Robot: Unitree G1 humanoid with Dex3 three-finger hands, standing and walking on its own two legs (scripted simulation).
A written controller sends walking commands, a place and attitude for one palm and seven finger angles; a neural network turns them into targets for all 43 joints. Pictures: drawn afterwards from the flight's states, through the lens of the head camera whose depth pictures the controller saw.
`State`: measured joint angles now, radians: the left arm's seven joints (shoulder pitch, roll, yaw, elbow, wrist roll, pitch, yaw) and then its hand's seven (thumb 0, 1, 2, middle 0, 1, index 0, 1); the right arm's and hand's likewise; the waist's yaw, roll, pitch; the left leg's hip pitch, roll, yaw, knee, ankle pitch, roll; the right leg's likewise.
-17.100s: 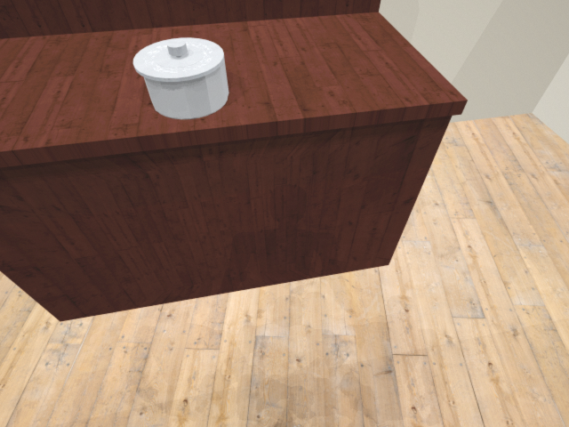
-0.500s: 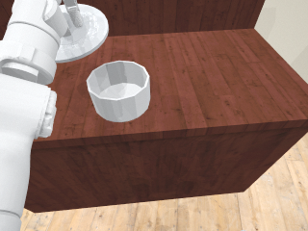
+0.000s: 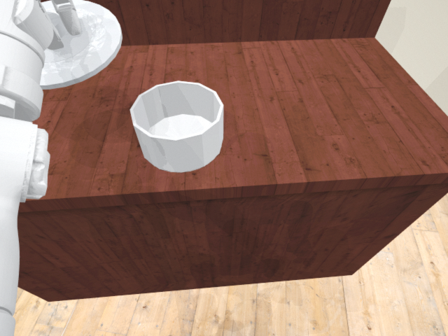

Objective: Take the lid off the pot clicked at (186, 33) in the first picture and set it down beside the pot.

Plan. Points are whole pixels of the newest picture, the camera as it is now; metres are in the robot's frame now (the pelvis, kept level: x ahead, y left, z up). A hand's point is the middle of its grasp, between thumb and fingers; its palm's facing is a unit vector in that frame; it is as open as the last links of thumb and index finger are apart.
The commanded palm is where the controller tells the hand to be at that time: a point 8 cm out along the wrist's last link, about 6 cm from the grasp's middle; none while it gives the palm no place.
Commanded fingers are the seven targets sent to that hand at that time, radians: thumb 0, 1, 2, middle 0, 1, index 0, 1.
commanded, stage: move the lid sideways beside the pot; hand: left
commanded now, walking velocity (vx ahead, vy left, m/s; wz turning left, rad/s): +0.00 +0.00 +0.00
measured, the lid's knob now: (48, 26) +0.51 +0.24 +0.29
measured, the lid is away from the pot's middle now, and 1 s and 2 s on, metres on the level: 0.17 0.25 0.24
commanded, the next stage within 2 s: lower the lid onto the table in 0.82 s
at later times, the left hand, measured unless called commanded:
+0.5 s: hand (9, 27) +0.48 +0.28 +0.30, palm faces -0.18 -0.14 -0.97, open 5.7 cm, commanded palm +0.48 +0.28 +0.37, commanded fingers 0.00 0.83 0.75 -0.84 -1.10 -0.97 -1.12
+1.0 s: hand out of the picture +0.47 +0.31 +0.30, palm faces -0.19 -0.15 -0.97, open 5.7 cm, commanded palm +0.48 +0.29 +0.36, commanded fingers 0.00 0.83 0.75 -0.84 -1.10 -0.97 -1.12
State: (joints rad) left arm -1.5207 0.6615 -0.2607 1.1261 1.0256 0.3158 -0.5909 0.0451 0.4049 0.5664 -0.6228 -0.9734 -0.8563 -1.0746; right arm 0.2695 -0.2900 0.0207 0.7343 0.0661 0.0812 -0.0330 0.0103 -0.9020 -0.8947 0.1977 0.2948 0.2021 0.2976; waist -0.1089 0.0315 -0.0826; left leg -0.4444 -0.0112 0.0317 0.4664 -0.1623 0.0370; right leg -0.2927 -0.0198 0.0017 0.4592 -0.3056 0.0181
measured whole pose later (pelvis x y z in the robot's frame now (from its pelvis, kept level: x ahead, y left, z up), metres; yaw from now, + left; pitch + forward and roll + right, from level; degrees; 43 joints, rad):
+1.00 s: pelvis +0.00 +0.00 +0.00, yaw +1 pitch +9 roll -1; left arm -1.53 0.80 -0.24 1.16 1.04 0.28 -0.61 0.05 0.41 0.57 -0.62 -0.97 -0.86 -1.08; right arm 0.27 -0.30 0.02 0.75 0.08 0.09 -0.04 0.01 -0.90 -0.89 0.20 0.29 0.20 0.30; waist -0.10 0.03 -0.06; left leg -0.46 -0.01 0.02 0.48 -0.17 0.04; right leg -0.29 -0.02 -0.01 0.43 -0.29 0.02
